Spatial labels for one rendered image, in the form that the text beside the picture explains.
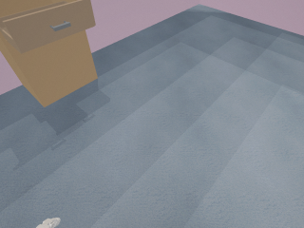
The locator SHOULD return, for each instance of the left robot hand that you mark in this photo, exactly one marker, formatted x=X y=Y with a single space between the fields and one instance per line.
x=49 y=223

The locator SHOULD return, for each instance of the cabinet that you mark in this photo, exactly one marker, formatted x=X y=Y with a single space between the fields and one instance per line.
x=52 y=71

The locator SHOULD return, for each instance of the handle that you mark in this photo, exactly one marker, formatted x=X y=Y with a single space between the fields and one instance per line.
x=62 y=26

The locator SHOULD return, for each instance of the drawer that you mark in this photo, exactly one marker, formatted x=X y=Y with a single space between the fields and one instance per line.
x=30 y=29

